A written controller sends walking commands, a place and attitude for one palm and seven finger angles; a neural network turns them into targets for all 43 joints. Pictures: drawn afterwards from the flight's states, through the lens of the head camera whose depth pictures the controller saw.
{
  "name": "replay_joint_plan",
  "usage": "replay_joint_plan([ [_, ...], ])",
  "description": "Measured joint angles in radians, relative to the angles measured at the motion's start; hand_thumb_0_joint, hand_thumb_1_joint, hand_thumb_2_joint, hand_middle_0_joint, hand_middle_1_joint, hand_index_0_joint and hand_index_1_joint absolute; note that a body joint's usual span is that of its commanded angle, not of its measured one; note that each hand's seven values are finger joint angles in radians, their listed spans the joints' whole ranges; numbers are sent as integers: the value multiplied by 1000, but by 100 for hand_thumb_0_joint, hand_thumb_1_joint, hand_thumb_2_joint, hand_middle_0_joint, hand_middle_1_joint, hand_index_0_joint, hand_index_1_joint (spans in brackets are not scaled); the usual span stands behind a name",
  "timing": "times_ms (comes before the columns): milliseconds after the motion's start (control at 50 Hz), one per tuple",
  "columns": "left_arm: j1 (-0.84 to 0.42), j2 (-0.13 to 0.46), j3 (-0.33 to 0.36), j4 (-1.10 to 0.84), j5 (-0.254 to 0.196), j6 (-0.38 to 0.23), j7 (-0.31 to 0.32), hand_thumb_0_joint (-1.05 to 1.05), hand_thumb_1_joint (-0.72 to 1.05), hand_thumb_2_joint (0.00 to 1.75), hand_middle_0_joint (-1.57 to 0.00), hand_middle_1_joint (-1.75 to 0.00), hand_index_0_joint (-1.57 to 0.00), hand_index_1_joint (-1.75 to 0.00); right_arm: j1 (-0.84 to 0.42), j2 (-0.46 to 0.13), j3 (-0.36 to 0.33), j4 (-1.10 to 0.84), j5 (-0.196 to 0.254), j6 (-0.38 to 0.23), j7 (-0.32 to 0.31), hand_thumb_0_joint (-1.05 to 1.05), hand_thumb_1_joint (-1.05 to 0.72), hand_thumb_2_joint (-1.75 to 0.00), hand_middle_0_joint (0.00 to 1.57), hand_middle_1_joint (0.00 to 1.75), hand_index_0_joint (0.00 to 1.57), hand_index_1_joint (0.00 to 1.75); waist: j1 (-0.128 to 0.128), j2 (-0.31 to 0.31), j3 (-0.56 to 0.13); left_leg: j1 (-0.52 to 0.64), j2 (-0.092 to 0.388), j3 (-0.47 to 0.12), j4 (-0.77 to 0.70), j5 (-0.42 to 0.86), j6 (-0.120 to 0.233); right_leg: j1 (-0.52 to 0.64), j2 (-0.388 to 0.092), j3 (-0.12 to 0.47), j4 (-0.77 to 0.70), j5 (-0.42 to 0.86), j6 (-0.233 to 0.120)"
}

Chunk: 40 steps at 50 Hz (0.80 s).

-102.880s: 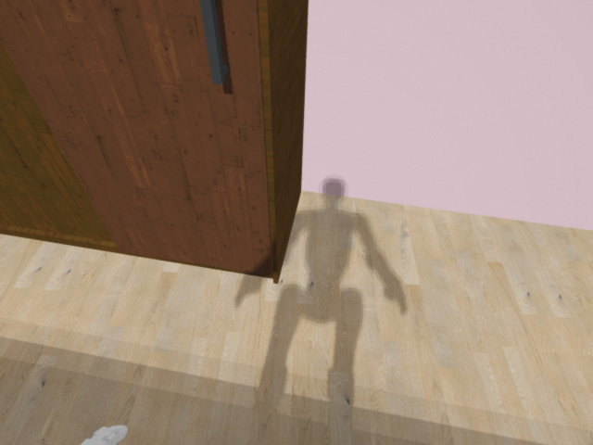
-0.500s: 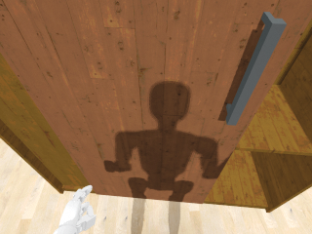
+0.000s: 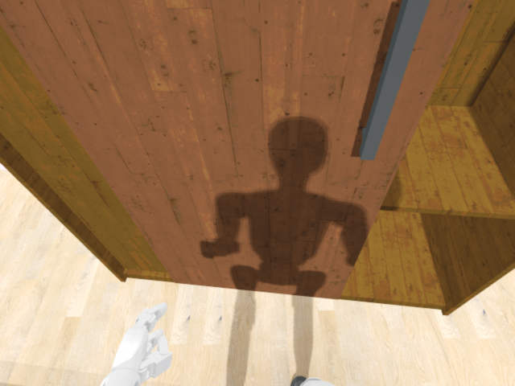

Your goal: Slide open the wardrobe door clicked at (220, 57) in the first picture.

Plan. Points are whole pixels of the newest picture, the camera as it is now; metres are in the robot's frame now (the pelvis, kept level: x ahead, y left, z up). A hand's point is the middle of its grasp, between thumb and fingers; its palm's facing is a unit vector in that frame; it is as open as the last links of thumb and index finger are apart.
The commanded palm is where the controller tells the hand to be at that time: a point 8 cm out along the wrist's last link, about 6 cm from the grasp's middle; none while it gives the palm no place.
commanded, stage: stop stepping back and stand still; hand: right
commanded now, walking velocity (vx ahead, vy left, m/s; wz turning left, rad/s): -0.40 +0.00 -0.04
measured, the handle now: (385, 81) +0.47 -0.17 +0.22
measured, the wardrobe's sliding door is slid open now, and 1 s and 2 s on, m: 0.39 0.39 0.39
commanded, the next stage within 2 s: let the arm hang, fingers relaxed in 1.44 s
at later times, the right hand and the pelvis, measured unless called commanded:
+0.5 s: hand out of the picture +0.11 -0.28 +0.17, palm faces +0.47 +0.78 -0.42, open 7.4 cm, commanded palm +0.05 -0.32 +0.18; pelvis -0.08 -0.01 +0.00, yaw -3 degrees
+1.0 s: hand out of the picture +0.16 -0.32 +0.16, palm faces +0.43 +0.75 -0.50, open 7.4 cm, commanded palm +0.10 -0.35 +0.18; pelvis -0.03 -0.05 +0.00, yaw -3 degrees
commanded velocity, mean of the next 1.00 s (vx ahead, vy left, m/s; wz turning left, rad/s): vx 0.10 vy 0.00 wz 0.00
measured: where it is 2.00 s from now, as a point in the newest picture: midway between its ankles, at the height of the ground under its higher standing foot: outside the picture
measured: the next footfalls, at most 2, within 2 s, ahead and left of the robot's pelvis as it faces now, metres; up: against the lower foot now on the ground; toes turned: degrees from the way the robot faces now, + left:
left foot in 0.04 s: -0.02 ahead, +0.14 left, +0.00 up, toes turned +1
right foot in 0.28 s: -0.03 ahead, -0.15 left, +0.00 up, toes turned -3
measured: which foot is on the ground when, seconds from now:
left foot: up 0.00-0.02, down 0.04-0.68, up 0.70-0.90, down 0.92-1.00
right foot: down 0.00-0.08, up 0.10-0.26, down 0.28-1.00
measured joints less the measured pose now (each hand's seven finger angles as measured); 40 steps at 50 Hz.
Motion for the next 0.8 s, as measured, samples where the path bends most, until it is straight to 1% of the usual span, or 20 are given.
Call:
replay_joint_plan([
  [40,-16,1,-3,-7,0,8,1,1,91,90,-20,-30,-20,-30,-5,-8,4,21,0,6,9,1,-89,-90,21,30,21,30,-3,2,-1,52,6,5,-107,68,8,-31,3,-8,6,20,6],
  [60,-28,9,0,-7,-1,15,2,1,91,90,-20,-30,-20,-30,-13,3,15,37,-1,7,16,1,-89,-90,21,30,21,30,-2,-21,9,53,-8,13,-124,97,7,-44,-10,2,17,22,11],
  [80,-37,15,3,-4,-4,25,2,1,91,90,-20,-30,-20,-30,-17,10,27,48,0,10,22,1,-89,-90,21,30,21,30,1,-36,18,49,-17,19,-125,113,7,-56,-14,15,39,-28,20],
  [100,-38,17,5,2,-8,33,4,1,91,90,-20,-30,-20,-30,-14,13,39,53,3,10,26,1,-89,-90,21,30,21,30,0,-33,19,38,-13,17,-116,118,7,-74,-2,23,96,-107,37],
  [140,-24,18,10,12,-20,48,5,1,91,90,-20,-30,-20,-30,11,20,58,52,3,13,29,1,-89,-90,21,30,21,30,-11,7,-1,10,14,-5,-91,118,7,-110,42,31,312,-234,53],
  [180,1,18,9,9,-25,63,11,1,91,90,-20,-30,-20,-30,50,32,60,47,0,23,25,1,-89,-90,21,30,22,30,-8,52,-33,-11,41,-28,-77,118,5,-90,65,18,424,-273,54],
  [220,30,25,7,1,-24,64,25,1,91,90,-20,-30,-20,-30,64,37,61,54,-5,36,13,1,-89,-90,22,30,22,30,11,78,-63,-21,58,-25,-69,118,-2,-10,57,6,354,-265,45],
  [280,65,61,23,-4,-21,33,48,1,91,90,-20,-30,-20,-30,18,46,69,76,-14,44,-9,1,-89,-90,22,30,22,30,37,62,-82,-47,61,13,-17,95,-19,148,31,28,76,-231,27],
  [320,59,55,34,14,-23,23,55,1,91,90,-20,-30,-20,-30,-32,46,60,102,-20,47,-22,1,-89,-90,22,30,22,30,34,92,-56,-56,77,-4,23,74,-6,157,58,23,68,-217,20],
  [380,66,34,27,16,-16,-4,47,1,91,90,-20,-30,-20,-30,-39,38,32,115,-23,46,-26,1,-89,-90,21,30,21,30,38,98,-45,-62,47,-2,78,-8,7,177,61,20,35,-179,15],
  [440,89,23,15,7,-12,-22,28,1,91,90,-20,-30,-20,-30,-24,33,28,103,-30,32,-19,1,-89,-90,21,30,21,30,45,68,-51,-14,10,36,-6,6,16,176,52,40,22,-159,15],
  [500,95,30,12,9,-9,-7,13,1,91,90,-20,-30,-20,-30,-4,35,45,89,-40,8,-5,1,-89,-90,21,30,21,30,32,30,-56,6,-9,44,-80,136,46,110,47,49,166,-257,8],
  [540,90,35,19,39,-10,17,8,1,91,90,-20,-30,-20,-30,-7,49,67,100,-43,1,9,1,-89,-90,21,30,21,30,15,20,-64,3,-7,44,-74,144,51,36,58,43,377,-302,12],
  [580,88,34,19,66,-8,35,10,1,91,90,-20,-30,-20,-30,-15,63,74,126,-41,-1,14,1,-89,-90,21,30,21,30,-2,34,-79,1,5,29,-77,131,54,1,58,20,476,-302,12],
  [600,89,31,16,71,-7,42,13,1,91,90,-20,-30,-20,-30,-19,68,72,142,-40,2,12,1,-89,-90,21,30,21,30,-4,44,-85,0,13,24,-77,125,53,7,48,6,454,-294,10],
  [640,91,30,10,66,-6,43,25,1,91,90,-20,-30,-20,-30,-36,73,68,165,-39,15,5,1,-89,-90,21,30,21,30,-2,59,-87,-9,32,30,-54,101,52,62,25,-11,308,-277,6],
  [680,89,47,11,42,-2,26,37,1,91,90,-20,-30,-20,-30,-63,78,66,168,-35,26,-4,1,-89,-90,21,30,21,30,4,41,-75,-43,34,41,31,33,46,134,8,12,120,-270,-1],
  [720,61,29,18,47,1,8,40,1,91,90,-20,-30,-20,-30,-105,74,60,177,-37,34,-15,1,-89,-90,21,30,21,30,12,60,-38,-97,31,-7,195,-61,39,133,28,2,142,-247,4],
  [760,53,-3,13,51,4,-14,30,1,91,90,-20,-30,-20,-30,-125,59,51,171,-37,31,-15,1,-89,-90,21,30,21,30,27,80,-18,-141,16,-31,321,-66,30,155,41,3,111,-227,7],
  [800,63,-27,0,47,4,-34,11,1,91,90,-20,-30,-20,-30,-114,42,45,132,-38,27,-11,1,-89,-90,21,30,21,30,47,84,-14,-147,12,-13,301,-38,20,178,44,23,58,-199,13],
])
